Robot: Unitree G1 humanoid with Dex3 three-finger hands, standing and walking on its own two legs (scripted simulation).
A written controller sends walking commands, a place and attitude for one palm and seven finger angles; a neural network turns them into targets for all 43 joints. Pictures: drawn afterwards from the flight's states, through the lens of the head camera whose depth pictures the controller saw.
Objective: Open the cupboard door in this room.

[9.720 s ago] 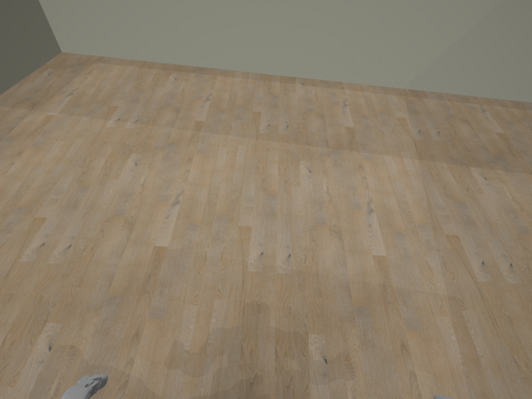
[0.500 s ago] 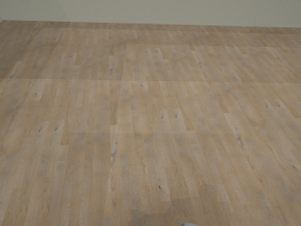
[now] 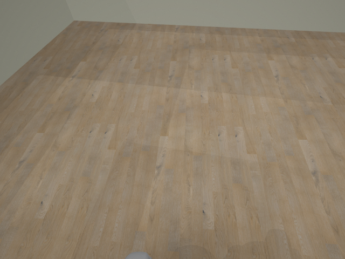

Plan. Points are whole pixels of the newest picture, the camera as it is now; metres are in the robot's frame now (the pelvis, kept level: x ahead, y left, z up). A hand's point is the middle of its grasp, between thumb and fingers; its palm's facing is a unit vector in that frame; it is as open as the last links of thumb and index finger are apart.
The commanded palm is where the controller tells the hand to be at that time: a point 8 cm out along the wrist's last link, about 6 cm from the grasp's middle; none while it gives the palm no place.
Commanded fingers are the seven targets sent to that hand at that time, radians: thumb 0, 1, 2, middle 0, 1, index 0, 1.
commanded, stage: turn or walk to find it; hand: left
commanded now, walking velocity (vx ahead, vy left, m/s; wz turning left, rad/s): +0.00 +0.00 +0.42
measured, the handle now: out of the picture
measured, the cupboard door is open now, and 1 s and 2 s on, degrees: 0 0 0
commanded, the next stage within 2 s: none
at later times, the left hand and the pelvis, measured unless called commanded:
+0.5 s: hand out of the picture +0.01 +0.26 -0.16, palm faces +0.23 -0.94 -0.26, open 7.4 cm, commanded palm none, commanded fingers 0.00 0.90 0.90 -0.20 -0.30 -0.20 -0.30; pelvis -0.03 +0.04 +0.00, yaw +11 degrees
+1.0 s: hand out of the picture -0.08 +0.18 -0.16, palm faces +0.44 -0.86 -0.25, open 7.4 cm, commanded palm none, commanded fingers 0.00 0.90 0.90 -0.20 -0.30 -0.20 -0.30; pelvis -0.06 -0.02 +0.00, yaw +25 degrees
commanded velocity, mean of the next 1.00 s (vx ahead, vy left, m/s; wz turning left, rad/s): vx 0.00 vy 0.00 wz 0.42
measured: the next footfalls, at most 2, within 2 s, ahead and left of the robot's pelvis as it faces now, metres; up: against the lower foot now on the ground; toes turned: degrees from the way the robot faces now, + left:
left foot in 0.18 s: +0.00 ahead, +0.15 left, +0.00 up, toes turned +10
right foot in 0.64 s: +0.03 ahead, -0.09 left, +0.00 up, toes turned +11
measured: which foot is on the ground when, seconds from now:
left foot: up 0.00-0.16, down 0.18-0.64, up 0.66-1.00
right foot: down 0.00-0.18, up 0.20-0.62, down 0.64-1.00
